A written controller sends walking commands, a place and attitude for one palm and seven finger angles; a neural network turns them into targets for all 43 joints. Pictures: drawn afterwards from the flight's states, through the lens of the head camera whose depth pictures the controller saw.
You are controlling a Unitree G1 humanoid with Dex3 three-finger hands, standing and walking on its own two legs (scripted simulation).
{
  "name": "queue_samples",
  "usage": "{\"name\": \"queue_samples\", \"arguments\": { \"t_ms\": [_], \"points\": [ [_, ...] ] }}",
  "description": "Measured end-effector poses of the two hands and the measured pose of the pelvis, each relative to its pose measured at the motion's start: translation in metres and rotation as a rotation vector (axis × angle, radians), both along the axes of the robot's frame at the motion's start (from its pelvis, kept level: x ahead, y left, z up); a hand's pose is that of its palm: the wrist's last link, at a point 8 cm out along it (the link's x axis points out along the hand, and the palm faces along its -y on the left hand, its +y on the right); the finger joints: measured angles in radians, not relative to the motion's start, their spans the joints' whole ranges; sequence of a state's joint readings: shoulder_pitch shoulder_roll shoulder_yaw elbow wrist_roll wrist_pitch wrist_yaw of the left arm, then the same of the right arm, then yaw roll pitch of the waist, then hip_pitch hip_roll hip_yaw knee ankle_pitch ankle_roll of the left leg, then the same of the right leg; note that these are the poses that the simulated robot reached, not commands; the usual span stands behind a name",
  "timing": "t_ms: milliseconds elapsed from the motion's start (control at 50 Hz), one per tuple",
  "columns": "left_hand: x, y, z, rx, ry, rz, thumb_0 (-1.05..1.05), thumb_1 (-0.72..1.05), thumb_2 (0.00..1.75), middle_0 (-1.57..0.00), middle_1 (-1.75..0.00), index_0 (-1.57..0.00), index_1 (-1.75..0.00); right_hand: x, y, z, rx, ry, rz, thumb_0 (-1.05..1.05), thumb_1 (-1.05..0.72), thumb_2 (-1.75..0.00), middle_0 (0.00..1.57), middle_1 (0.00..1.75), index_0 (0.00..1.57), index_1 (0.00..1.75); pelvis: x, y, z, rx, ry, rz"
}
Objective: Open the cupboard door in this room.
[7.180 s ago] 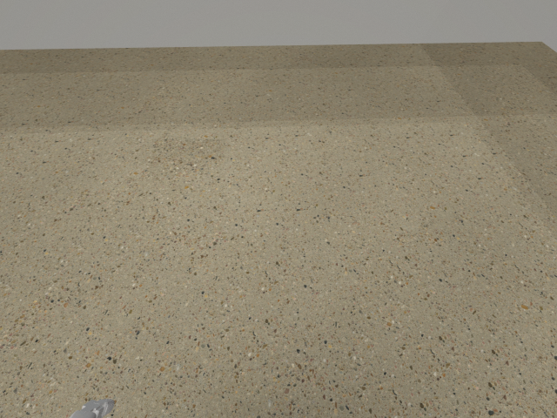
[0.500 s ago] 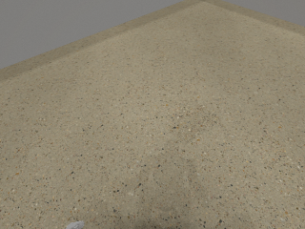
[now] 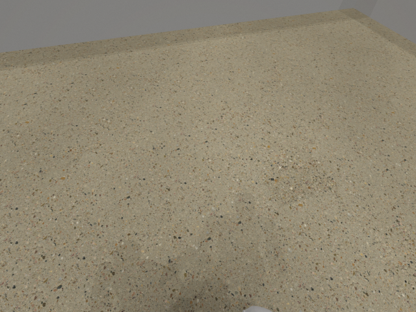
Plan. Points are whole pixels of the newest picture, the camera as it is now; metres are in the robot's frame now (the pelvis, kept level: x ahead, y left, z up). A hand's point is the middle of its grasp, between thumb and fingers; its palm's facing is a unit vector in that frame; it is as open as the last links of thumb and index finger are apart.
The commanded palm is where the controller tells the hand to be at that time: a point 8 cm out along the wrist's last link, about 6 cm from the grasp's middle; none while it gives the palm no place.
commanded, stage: turn or walk to find it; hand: left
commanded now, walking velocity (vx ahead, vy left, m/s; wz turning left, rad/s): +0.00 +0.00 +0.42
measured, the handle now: out of the picture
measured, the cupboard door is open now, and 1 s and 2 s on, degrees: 0 0 0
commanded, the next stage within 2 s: none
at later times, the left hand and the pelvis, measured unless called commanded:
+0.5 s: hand out of the picture +0.01 +0.15 -0.14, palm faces +0.24 -0.93 -0.26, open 7.4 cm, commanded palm none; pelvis -0.03 -0.05 +0.01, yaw +14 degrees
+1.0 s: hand out of the picture -0.13 +0.21 -0.16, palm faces +0.47 -0.85 -0.24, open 7.4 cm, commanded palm none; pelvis -0.08 -0.01 +0.01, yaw +25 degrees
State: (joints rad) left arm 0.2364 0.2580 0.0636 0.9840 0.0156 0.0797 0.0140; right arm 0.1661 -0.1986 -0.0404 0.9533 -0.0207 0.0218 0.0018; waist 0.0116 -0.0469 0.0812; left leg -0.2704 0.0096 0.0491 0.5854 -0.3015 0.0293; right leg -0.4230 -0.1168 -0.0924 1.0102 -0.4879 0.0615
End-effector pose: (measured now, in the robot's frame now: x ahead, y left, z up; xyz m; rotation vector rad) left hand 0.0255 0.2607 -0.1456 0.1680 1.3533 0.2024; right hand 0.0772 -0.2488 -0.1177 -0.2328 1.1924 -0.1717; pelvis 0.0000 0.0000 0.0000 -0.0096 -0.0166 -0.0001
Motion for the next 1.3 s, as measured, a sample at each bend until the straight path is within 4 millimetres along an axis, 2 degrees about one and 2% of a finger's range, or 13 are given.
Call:
{"name": "queue_samples", "arguments": {
  "t_ms": [80, 180, 280, 360, 500, 620, 700, 800, 880, 980, 1080, 1220, 1300],
  "points": [
    [0.002, 0.006, 0.012, 0.008, -0.046, 0.021, 0.01, 0.9, 0.9, -0.2, -0.3, -0.2, -0.3, 0.002, 0.012, 0.004, 0.019, 0.0, 0.032, 0.01, -0.91, -0.89, 0.2, 0.3, 0.2, 0.3, -0.004, 0.002, 0.008, -0.005, 0.005, 0.03],
    [0.012, 0.001, 0.023, 0.025, -0.111, 0.033, 0.01, 0.9, 0.9, -0.2, -0.3, -0.19, -0.3, -0.002, 0.013, -0.001, 0.05, 0.006, 0.051, 0.01, -0.91, -0.89, 0.2, 0.3, 0.2, 0.3, -0.009, -0.003, 0.01, 0.001, 0.009, 0.071],
    [0.022, -0.02, 0.033, 0.045, -0.185, 0.041, 0.01, 0.9, 0.9, -0.2, -0.3, -0.19, -0.3, -0.013, -0.002, -0.016, 0.078, 0.039, 0.066, 0.01, -0.91, -0.89, 0.21, 0.3, 0.2, 0.3, -0.017, -0.02, 0.006, 0.015, 0.014, 0.119],
    [0.015, -0.041, 0.036, 0.071, -0.234, 0.054, 0.01, 0.9, 0.9, -0.2, -0.3, -0.2, -0.3, -0.02, -0.022, -0.032, 0.097, 0.068, 0.077, 0.01, -0.91, -0.89, 0.2, 0.3, 0.2, 0.3, -0.023, -0.037, -0.002, 0.021, 0.01, 0.162],
    [-0.032, -0.066, 0.042, 0.058, -0.191, 0.148, 0.01, 0.9, 0.9, -0.21, -0.3, -0.2, -0.3, -0.022, -0.044, -0.026, 0.078, 0.124, 0.136, 0.01, -0.91, -0.89, 0.2, 0.3, 0.2, 0.29, -0.03, -0.05, 0.008, 0.036, -0.004, 0.243],
    [-0.078, -0.069, 0.033, 0.04, -0.13, 0.239, 0.01, 0.91, 0.9, -0.21, -0.3, -0.2, -0.3, -0.016, -0.042, -0.02, 0.04, 0.164, 0.207, 0.01, -0.91, -0.89, 0.2, 0.3, 0.19, 0.29, -0.036, -0.049, 0.009, 0.038, 0.0, 0.303],
    [-0.116, -0.062, 0.023, 0.025, -0.077, 0.299, 0.01, 0.91, 0.9, -0.21, -0.3, -0.2, -0.3, 0.0, -0.024, -0.015, 0.019, 0.146, 0.276, 0.01, -0.91, -0.89, 0.2, 0.3, 0.19, 0.29, -0.045, -0.04, 0.007, 0.031, 0.005, 0.339],
    [-0.167, -0.041, -0.001, 0.0, -0.013, 0.384, 0.01, 0.9, 0.9, -0.21, -0.3, -0.2, -0.3, 0.028, 0.016, -0.012, -0.005, 0.041, 0.374, 0.01, -0.91, -0.89, 0.2, 0.3, 0.19, 0.29, -0.06, -0.019, -0.006, 0.004, 0.009, 0.388],
    [-0.19, -0.027, -0.002, -0.003, 0.038, 0.42, 0.01, 0.9, 0.9, -0.21, -0.3, -0.2, -0.3, 0.035, 0.044, 0.001, 0.002, -0.022, 0.42, 0.01, -0.91, -0.89, 0.2, 0.3, 0.2, 0.29, -0.069, -0.011, -0.002, 0.003, 0.002, 0.398],
    [-0.188, -0.016, 0.011, 0.008, -0.022, 0.443, 0.01, 0.91, 0.9, -0.2, -0.3, -0.2, -0.3, 0.032, 0.063, 0.009, 0.019, -0.03, 0.46, 0.01, -0.91, -0.89, 0.2, 0.3, 0.2, 0.3, -0.075, -0.006, 0.009, -0.01, 0.002, 0.437],
    [-0.171, -0.013, 0.021, 0.035, -0.098, 0.449, 0.01, 0.91, 0.9, -0.2, -0.3, -0.19, -0.3, 0.024, 0.063, 0.005, 0.041, -0.009, 0.475, 0.01, -0.91, -0.89, 0.2, 0.3, 0.2, 0.3, -0.079, -0.01, 0.011, -0.007, 0.006, 0.477],
    [-0.14, -0.028, 0.033, 0.08, -0.197, 0.444, 0.01, 0.9, 0.9, -0.2, -0.3, -0.2, -0.3, 0.008, 0.033, -0.015, 0.06, 0.067, 0.474, 0.01, -0.91, -0.89, 0.21, 0.3, 0.2, 0.3, -0.079, -0.033, 0.006, 0.011, 0.018, 0.538],
    [-0.137, -0.049, 0.038, 0.117, -0.238, 0.454, 0.01, 0.9, 0.9, -0.2, -0.3, -0.2, -0.3, 0.006, 0.009, -0.032, 0.069, 0.113, 0.48, 0.01, -0.91, -0.89, 0.2, 0.3, 0.2, 0.3, -0.077, -0.051, 0.0, 0.02, 0.015, 0.581]
  ]
}}
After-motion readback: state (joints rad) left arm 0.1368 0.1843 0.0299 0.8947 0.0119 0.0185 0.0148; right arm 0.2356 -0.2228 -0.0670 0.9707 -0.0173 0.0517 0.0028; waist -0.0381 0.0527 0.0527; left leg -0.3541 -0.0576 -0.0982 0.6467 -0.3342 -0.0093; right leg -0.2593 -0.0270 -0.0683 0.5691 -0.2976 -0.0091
